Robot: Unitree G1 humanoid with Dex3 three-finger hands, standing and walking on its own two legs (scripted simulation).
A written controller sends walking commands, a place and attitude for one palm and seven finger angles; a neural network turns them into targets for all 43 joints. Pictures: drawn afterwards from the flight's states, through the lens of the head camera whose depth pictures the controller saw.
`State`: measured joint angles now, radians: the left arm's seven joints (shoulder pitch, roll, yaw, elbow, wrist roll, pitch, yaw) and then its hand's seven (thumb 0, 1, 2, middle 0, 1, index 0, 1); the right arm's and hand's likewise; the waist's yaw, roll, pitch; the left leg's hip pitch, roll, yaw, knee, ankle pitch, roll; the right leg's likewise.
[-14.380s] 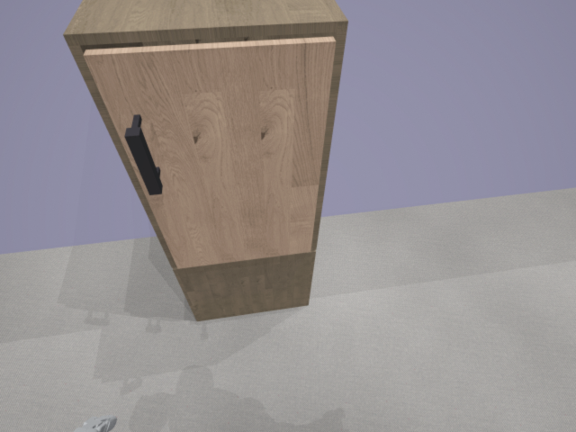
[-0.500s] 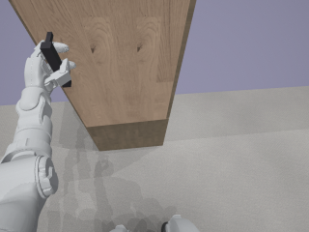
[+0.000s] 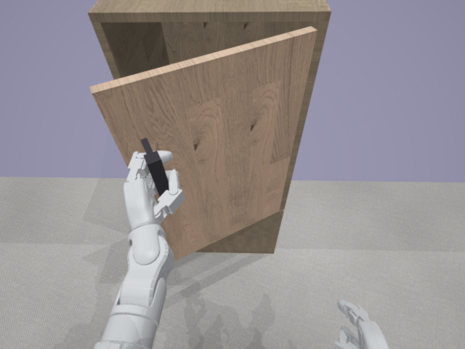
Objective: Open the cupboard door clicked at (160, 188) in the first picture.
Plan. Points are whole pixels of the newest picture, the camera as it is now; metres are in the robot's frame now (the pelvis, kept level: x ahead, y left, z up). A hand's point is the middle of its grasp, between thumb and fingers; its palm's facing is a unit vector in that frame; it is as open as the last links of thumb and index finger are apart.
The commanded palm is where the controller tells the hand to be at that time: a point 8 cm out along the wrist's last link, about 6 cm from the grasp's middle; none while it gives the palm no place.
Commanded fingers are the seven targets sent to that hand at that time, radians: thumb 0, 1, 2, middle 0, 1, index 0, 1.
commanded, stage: pull the door open along its arc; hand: left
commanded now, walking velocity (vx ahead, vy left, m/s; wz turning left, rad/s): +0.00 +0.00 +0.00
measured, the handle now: (158, 175) +0.39 +0.16 +0.08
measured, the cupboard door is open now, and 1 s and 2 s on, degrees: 29 46 49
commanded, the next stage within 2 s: open thumb and fingers to let go in 0.26 s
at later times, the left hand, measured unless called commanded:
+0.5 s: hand (212, 226) +0.29 +0.05 +0.09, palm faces +0.41 -0.91 -0.03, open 6.1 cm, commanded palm +0.23 +0.08 +0.08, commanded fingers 0.00 0.34 0.66 -0.36 -1.29 -0.36 -1.29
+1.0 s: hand (208, 234) +0.27 +0.05 +0.09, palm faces +0.38 -0.92 -0.02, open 14.0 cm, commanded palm +0.23 +0.08 +0.08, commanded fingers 0.00 -0.50 0.30 -0.21 -0.65 -0.21 -0.65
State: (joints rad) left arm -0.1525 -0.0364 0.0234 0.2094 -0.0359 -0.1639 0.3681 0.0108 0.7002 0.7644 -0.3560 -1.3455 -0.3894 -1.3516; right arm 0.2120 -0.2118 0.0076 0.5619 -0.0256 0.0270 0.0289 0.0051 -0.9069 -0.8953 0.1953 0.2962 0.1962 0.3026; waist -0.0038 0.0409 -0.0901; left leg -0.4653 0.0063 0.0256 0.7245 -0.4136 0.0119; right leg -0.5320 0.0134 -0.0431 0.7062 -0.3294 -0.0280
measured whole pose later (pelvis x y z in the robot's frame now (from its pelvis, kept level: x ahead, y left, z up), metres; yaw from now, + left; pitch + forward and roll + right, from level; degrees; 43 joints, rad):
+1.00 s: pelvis -0.02 -0.02 +0.00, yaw +3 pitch +2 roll +0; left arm 0.05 -0.09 -0.26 0.04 0.07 -0.05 0.58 0.00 -0.43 0.33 -0.28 -1.05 -0.28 -1.06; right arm 0.17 -0.18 0.02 0.59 -0.05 0.05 -0.01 0.01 -0.91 -0.90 0.20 0.30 0.20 0.30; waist 0.01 0.05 -0.06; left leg -0.37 0.00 -0.03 0.72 -0.39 -0.02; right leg -0.42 0.01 -0.10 0.71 -0.33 -0.06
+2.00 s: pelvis -0.01 -0.01 +0.00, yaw +1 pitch +3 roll +0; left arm 0.32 0.06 -0.21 -0.22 -0.04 -0.10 0.07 -0.01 -0.50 0.30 -0.18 -0.31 -0.18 -0.32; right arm 0.22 -0.20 0.06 0.47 -0.01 -0.04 -0.01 0.01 -0.90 -0.90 0.20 0.30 0.20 0.30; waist 0.02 0.03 -0.04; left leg -0.38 0.00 0.00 0.74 -0.41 0.00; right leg -0.45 0.01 -0.06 0.75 -0.35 -0.05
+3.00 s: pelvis -0.01 +0.00 -0.01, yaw +2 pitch +3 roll -1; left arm 0.56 0.21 0.07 -0.47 -0.23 -0.08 -0.16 -0.01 -0.50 0.30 -0.15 -0.30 -0.15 -0.30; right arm 0.28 -0.23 0.06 0.49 0.03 -0.21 -0.06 0.01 -0.90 -0.90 0.20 0.30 0.20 0.30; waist 0.04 0.06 -0.07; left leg -0.41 0.00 -0.02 0.82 -0.46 0.01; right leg -0.45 0.00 -0.09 0.78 -0.37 -0.03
